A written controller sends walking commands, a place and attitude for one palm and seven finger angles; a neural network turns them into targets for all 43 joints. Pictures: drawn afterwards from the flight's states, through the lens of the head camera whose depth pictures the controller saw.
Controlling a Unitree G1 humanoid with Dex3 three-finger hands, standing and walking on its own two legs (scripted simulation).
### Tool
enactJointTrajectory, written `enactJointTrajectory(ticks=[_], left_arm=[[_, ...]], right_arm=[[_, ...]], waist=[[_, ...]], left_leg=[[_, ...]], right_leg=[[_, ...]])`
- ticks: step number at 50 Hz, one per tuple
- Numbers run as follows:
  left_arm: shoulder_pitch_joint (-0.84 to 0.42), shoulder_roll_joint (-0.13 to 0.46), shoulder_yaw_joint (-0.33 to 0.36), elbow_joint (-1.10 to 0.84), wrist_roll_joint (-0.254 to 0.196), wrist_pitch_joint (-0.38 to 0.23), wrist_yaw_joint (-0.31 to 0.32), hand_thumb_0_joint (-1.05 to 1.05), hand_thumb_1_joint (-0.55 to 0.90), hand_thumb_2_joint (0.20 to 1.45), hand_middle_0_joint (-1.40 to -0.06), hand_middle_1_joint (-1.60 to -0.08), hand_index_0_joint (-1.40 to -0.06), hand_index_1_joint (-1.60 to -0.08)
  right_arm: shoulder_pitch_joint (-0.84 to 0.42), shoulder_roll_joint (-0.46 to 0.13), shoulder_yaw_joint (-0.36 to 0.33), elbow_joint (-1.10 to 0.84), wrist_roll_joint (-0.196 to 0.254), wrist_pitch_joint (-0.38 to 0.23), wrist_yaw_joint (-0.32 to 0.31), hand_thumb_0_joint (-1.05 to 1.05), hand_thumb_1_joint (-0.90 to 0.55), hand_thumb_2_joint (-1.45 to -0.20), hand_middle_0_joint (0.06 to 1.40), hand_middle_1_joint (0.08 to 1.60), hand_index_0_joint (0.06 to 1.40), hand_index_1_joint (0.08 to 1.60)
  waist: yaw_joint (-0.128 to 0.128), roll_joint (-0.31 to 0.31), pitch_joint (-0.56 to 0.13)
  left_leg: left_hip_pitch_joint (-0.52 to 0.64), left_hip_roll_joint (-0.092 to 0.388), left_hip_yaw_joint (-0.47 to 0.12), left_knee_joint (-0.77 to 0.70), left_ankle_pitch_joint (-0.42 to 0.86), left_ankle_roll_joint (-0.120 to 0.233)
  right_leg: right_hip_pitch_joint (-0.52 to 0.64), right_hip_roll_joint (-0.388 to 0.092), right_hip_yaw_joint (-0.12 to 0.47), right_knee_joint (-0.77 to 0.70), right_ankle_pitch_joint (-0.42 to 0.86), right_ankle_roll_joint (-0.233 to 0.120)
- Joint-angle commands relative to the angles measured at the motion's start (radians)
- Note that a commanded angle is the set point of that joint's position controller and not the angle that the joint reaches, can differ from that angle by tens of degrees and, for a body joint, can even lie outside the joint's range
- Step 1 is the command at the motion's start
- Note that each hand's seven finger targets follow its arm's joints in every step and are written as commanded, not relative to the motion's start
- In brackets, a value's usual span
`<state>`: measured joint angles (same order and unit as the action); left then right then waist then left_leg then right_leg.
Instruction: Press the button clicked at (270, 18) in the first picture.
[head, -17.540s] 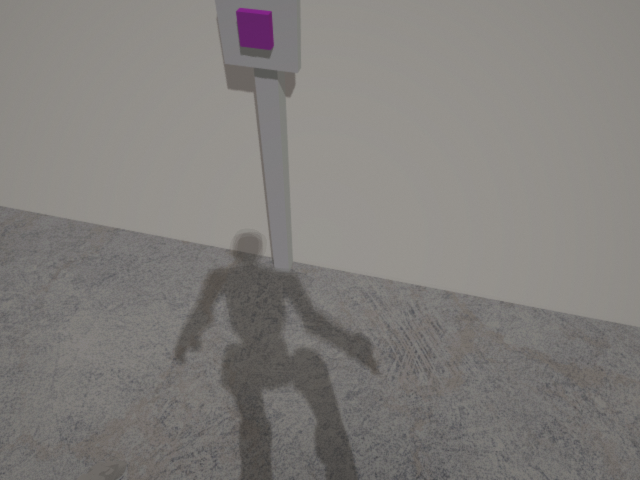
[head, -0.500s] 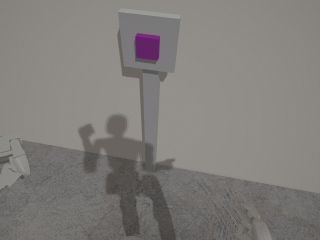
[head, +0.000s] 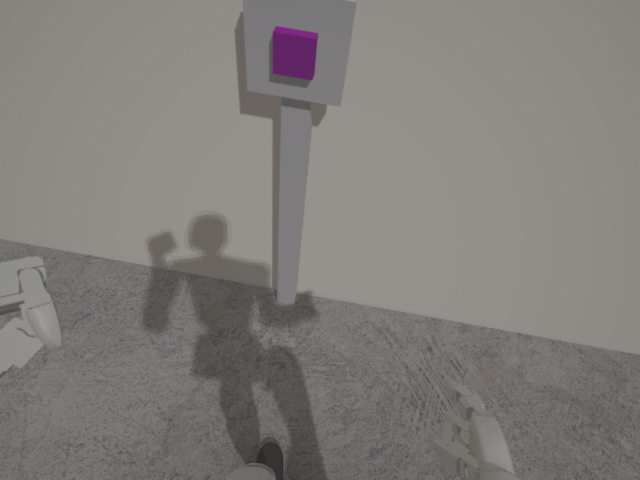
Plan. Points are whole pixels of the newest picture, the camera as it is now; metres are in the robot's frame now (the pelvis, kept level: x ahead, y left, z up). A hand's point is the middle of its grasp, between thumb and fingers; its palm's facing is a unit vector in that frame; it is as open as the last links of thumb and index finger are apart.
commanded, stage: stop stepping back and stand still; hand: left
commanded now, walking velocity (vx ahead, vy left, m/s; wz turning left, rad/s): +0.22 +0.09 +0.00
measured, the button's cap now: (295, 53) +0.73 +0.14 +0.16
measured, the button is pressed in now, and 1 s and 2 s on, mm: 0 0 0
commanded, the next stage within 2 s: let the arm hang, fingers relaxed in 0.76 s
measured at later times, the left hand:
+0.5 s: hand out of the picture +0.10 +0.27 +0.18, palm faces +0.45 -0.81 -0.36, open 3.1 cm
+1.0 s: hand out of the picture +0.09 +0.28 -0.03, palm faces +0.20 -0.89 -0.41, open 3.0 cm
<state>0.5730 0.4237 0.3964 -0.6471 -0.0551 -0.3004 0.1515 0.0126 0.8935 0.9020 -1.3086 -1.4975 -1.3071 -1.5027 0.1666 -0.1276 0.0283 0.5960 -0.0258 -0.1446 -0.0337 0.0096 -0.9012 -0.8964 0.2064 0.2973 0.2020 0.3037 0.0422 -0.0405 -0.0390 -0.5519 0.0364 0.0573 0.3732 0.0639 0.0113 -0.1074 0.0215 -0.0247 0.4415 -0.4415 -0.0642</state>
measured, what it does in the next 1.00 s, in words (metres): walks backwards: left foot, then left foot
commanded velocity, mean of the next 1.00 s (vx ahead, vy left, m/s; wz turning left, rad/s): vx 0.13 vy -0.01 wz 0.00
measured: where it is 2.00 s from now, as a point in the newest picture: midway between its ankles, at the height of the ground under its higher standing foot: outside the picture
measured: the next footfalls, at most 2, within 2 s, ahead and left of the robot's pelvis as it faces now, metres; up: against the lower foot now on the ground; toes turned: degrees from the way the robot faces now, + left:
left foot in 0.12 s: +0.13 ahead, +0.08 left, +0.00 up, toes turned -2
left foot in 0.48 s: -0.03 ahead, +0.16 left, +0.00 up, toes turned +4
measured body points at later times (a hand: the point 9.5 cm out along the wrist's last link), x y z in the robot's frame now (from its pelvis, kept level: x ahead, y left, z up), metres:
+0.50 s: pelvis -0.09 +0.02 +0.00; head -0.11 +0.04 +0.45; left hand +0.07 +0.31 +0.20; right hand +0.03 -0.25 -0.08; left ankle -0.05 +0.15 -0.73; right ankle -0.10 -0.11 -0.72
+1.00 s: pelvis -0.10 +0.03 -0.01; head -0.10 +0.01 +0.44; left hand +0.07 +0.33 -0.01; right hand +0.05 -0.22 -0.13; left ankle -0.07 +0.15 -0.72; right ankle -0.09 -0.07 -0.73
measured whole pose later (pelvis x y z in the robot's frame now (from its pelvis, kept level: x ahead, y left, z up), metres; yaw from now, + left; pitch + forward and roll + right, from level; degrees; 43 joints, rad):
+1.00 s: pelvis -0.10 +0.03 -0.01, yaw +3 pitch +1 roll +1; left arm 0.30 0.28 0.15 0.26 0.03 0.00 0.04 0.00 0.90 0.90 -1.25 -1.44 -1.25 -1.45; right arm 0.18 -0.29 -0.01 0.77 -0.04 -0.02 0.00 0.01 -0.90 -0.90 0.20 0.30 0.20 0.30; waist 0.00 0.05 -0.02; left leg -0.42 0.00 0.03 0.72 -0.31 0.01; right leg -0.37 -0.04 -0.09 0.74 -0.36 -0.02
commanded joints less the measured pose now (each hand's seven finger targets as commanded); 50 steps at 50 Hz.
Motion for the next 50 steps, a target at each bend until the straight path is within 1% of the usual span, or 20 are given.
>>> enactJointTrajectory(ticks=[1, 3, 6, 8, 11, 13, 14, 15, 18, 22, 25, 27, 31, 33, 35, 42, 43, 45, 47, 50], left_arm=[[-0.063, 0.261, 0.188, -0.178, 0.002, -0.077, 0.025, 0.0, 0.9, 0.9, -1.3, -1.5, -1.3, -1.5], [-0.044, 0.174, 0.122, -0.116, -0.001, -0.01, 0.004, 0.0, 0.9, 0.9, -1.3, -1.5, -1.3, -1.5], [-0.017, 0.132, 0.089, -0.112, -0.007, 0.041, -0.009, 0.0, 0.9, 0.9, -1.3, -1.5, -1.3, -1.5], [0.012, 0.165, 0.122, -0.137, -0.013, 0.03, -0.003, 0.0, 0.9, 0.9, -1.3, -1.5, -1.3, -1.5], [0.068, 0.14, 0.109, -0.182, 0.005, 0.038, 0.009, 0.0, 0.9, 0.9, -1.3, -1.5, -1.3, -1.5], [0.144, 0.182, 0.134, -0.184, 0.019, 0.041, 0.004, 0.0, 0.9, 0.9, -1.3, -1.5, -1.3, -1.5], [0.142, 0.181, 0.132, -0.191, 0.013, 0.04, 0.005, 0.0, 0.9, 0.9, -1.3, -1.5, -1.3, -1.5], [0.069, 0.183, 0.139, -0.233, 0.013, 0.039, 0.009, 0.0, 0.9, 0.9, -1.3, -1.5, -1.3, -1.5], [-0.077, 0.12, 0.074, -0.098, 0.037, 0.027, 0.022, 0.0, 0.9, 0.9, -1.3, -1.5, -1.3, -1.5], [-0.136, 0.09, 0.021, -0.037, 0.054, 0.027, 0.045, 0.0, 0.9, 0.9, -1.3, -1.5, -1.3, -1.5], [-0.118, 0.116, 0.052, -0.15, 0.047, 0.009, 0.042, 0.0, 0.9, 0.9, -1.3, -1.5, -1.3, -1.5], [-0.087, 0.135, 0.084, -0.169, 0.051, 0.014, 0.038, 0.0, 0.9, 0.9, -1.3, -1.5, -1.3, -1.5], [0.055, 0.115, 0.092, -0.157, 0.044, 0.029, 0.036, 0.0, 0.9, 0.9, -1.3, -1.5, -1.3, -1.5], [0.081, 0.116, 0.099, -0.098, 0.045, 0.044, 0.033, 0.0, 0.9, 0.9, -1.3, -1.5, -1.3, -1.5], [0.011, 0.152, 0.12, -0.082, 0.033, 0.056, 0.037, 0.0, 0.9, 0.9, -1.3, -1.5, -1.3, -1.5], [-0.036, 0.102, 0.065, -0.072, 0.042, 0.024, 0.04, 0.0, 0.9, 0.9, -1.3, -1.5, -1.3, -1.5], [-0.161, -0.079, -0.289, 0.719, 0.125, 0.21, -0.093, 0.0, 0.9, 0.9, -1.3, -1.5, -1.3, -1.5], [-0.071, -0.137, -0.286, 0.776, 0.086, 0.3, -0.135, 0.0, 0.9, 0.9, -1.227, -1.42, -1.227, -1.42], [-0.145, -0.146, -0.306, 0.846, 0.088, 0.302, -0.14, 0.0, 0.9, 0.9, -1.153, -1.34, -1.153, -1.34], [-0.206, -0.061, -0.302, 1.077, 0.091, 0.29, -0.141, 0.0, 0.9, 0.9, -1.043, -1.22, -1.043, -1.22]], right_arm=[[-0.048, -0.148, -0.049, -0.089, -0.019, -0.028, -0.03, 0.0, -0.9, -0.9, 0.2, 0.3, 0.2, 0.3], [-0.045, -0.173, -0.072, -0.115, 0.026, -0.013, -0.044, 0.0, -0.9, -0.9, 0.2, 0.3, 0.2, 0.3], [-0.049, -0.201, -0.058, -0.144, 0.036, -0.004, -0.06, 0.0, -0.9, -0.9, 0.2, 0.3, 0.2, 0.3], [-0.055, -0.194, -0.055, -0.157, 0.024, -0.03, -0.059, 0.0, -0.9, -0.9, 0.2, 0.3, 0.2, 0.3], [-0.045, -0.193, -0.059, -0.16, 0.012, -0.021, -0.044, 0.0, -0.9, -0.9, 0.2, 0.3, 0.2, 0.3], [-0.037, -0.188, -0.072, -0.166, 0.024, 0.001, -0.032, 0.0, -0.9, -0.9, 0.2, 0.3, 0.2, 0.3], [-0.042, -0.191, -0.088, -0.158, 0.022, 0.014, -0.032, 0.0, -0.9, -0.9, 0.2, 0.3, 0.2, 0.3], [-0.025, -0.203, -0.09, -0.132, 0.015, 0.024, -0.031, 0.0, -0.9, -0.9, 0.2, 0.3, 0.2, 0.3], [-0.009, -0.183, -0.064, -0.103, 0.011, 0.0, -0.04, 0.0, -0.9, -0.9, 0.2, 0.3, 0.2, 0.3], [-0.001, -0.202, -0.073, -0.081, 0.008, -0.036, -0.077, 0.0, -0.9, -0.9, 0.2, 0.3, 0.2, 0.3], [-0.009, -0.226, -0.076, -0.119, 0.023, -0.05, -0.073, 0.0, -0.9, -0.9, 0.2, 0.3, 0.2, 0.3], [-0.007, -0.19, -0.069, -0.103, 0.008, -0.057, -0.058, 0.0, -0.9, -0.9, 0.2, 0.3, 0.2, 0.3], [-0.032, -0.189, -0.061, -0.111, 0.013, -0.047, -0.033, 0.0, -0.9, -0.9, 0.2, 0.3, 0.2, 0.3], [-0.028, -0.182, -0.063, -0.127, 0.011, -0.018, -0.032, 0.0, -0.9, -0.9, 0.2, 0.3, 0.2, 0.3], [-0.035, -0.173, -0.069, -0.128, 0.014, -0.002, -0.027, 0.0, -0.9, -0.9, 0.2, 0.3, 0.2, 0.3], [-0.041, -0.161, -0.046, -0.106, 0.007, -0.013, -0.049, 0.0, -0.9, -0.9, 0.2, 0.3, 0.2, 0.3], [0.021, -0.262, -0.093, 0.155, 0.004, -0.039, 0.063, 0.0, -0.9, -0.9, 0.2, 0.3, 0.2, 0.3], [0.062, -0.255, -0.086, 0.076, 0.01, 0.076, 0.057, 0.0, -0.9, -0.9, 0.2, 0.3, 0.2, 0.3], [0.0, -0.276, -0.07, 0.033, -0.016, 0.096, 0.035, 0.0, -0.9, -0.9, 0.2, 0.3, 0.2, 0.3], [-0.02, -0.241, -0.064, 0.094, -0.01, 0.108, 0.025, 0.0, -0.9, -0.9, 0.2, 0.3, 0.2, 0.3]], waist=[[-0.034, -0.003, -0.116], [-0.056, -0.198, -0.131], [-0.058, 0.244, -0.044], [-0.04, 0.315, -0.063], [-0.032, 0.303, -0.051], [-0.034, 0.063, -0.072], [-0.032, -0.171, -0.015], [-0.046, -0.184, 0.045], [-0.084, -0.073, 0.061], [-0.064, 0.051, 0.056], [-0.056, 0.276, 0.024], [-0.073, 0.317, 0.058], [-0.042, 0.23, 0.01], [-0.043, 0.107, 0.032], [-0.034, -0.172, 0.048], [-0.047, -0.082, 0.006], [-0.145, 0.031, 0.039], [-0.058, 0.199, -0.006], [-0.029, 0.011, -0.006], [-0.015, -0.141, -0.079]], left_leg=[[0.389, -0.002, -0.02, 0.39, -0.339, -0.062], [0.33, -0.036, -0.057, 0.416, -0.289, -0.038], [0.389, 0.08, -0.219, -0.002, -0.061, 0.023], [0.285, 0.177, -0.447, -0.274, -0.575, 0.027], [0.051, 0.104, -0.256, -0.299, -0.734, -0.074], [0.12, -0.058, -0.036, 0.174, -0.535, -0.055], [0.149, -0.094, -0.077, 0.574, -0.432, -0.05], [0.018, -0.052, -0.107, 0.755, -0.387, -0.047], [0.104, 0.043, -0.087, 0.553, -0.422, -0.02], [0.32, -0.008, 0.015, 0.113, -0.431, 0.015], [0.338, 0.232, -0.379, -0.086, -0.462, 0.116], [0.204, 0.28, -0.491, -0.218, -0.669, 0.158], [0.086, 0.19, -0.205, -0.086, -0.61, 0.083], [-0.041, 0.064, -0.065, 0.144, -0.639, 0.019], [-0.112, -0.033, -0.034, 0.627, -0.552, -0.015], [0.234, -0.004, 0.01, 0.237, -0.359, 0.001], [0.275, 0.06, -0.041, 0.206, -0.227, -0.001], [0.23, 0.21, -0.279, 0.132, 0.033, 0.113], [0.104, 0.223, -0.333, 0.124, 0.076, 0.15], [0.132, 0.058, -0.125, 0.227, -0.029, 0.038]], right_leg=[[-0.348, -0.323, 0.178, -0.184, 0.452, -0.083], [-0.253, -0.238, 0.1, -0.037, 0.567, -0.055], [-0.259, -0.021, -0.019, 0.149, 0.187, 0.074], [-0.179, 0.037, 0.013, 0.242, -0.129, 0.058], [0.067, 0.072, -0.071, 0.108, -0.098, 0.023], [-0.071, -0.106, 0.101, -0.152, -0.175, -0.032], [-0.346, -0.327, 0.437, -0.316, -0.36, -0.135], [-0.382, -0.395, 0.467, -0.326, -0.317, -0.184], [-0.387, -0.291, 0.203, -0.229, -0.193, -0.073], [-0.306, -0.195, 0.113, -0.058, -0.15, -0.036], [-0.344, -0.011, -0.037, 0.298, 0.0, 0.067], [-0.329, -0.021, 0.01, 0.492, -0.069, 0.065], [-0.057, -0.009, -0.062, 0.162, 0.025, 0.056], [0.015, -0.07, 0.083, -0.031, -0.033, -0.001], [-0.115, -0.375, 0.599, -0.287, -0.245, -0.153], [-0.176, -0.238, 0.162, -0.136, 0.149, -0.073], [-0.286, -0.251, -0.014, 0.119, 0.393, -0.027], [-0.331, -0.085, -0.033, 0.335, 0.15, 0.074], [-0.216, -0.053, -0.002, 0.323, 0.061, 0.072], [-0.028, -0.155, 0.094, 0.113, 0.496, 0.034]])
